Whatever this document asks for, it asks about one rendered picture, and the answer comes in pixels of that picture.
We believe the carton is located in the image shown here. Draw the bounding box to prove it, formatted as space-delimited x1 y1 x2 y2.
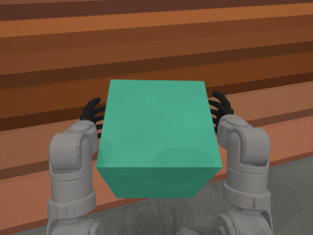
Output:
96 79 223 199

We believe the left robot hand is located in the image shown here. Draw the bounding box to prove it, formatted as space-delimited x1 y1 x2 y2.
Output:
80 97 106 139

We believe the left robot upper arm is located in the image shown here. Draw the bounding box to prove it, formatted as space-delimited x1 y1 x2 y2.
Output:
50 218 105 235

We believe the right robot hand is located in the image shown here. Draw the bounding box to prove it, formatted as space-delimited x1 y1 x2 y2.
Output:
208 91 234 134

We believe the robot right forearm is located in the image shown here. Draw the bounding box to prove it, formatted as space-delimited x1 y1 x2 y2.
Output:
217 114 274 235

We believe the right robot upper arm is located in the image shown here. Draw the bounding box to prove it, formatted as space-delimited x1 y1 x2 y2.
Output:
214 211 273 235

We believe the robot left forearm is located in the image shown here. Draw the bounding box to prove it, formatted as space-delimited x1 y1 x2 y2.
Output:
46 119 99 235

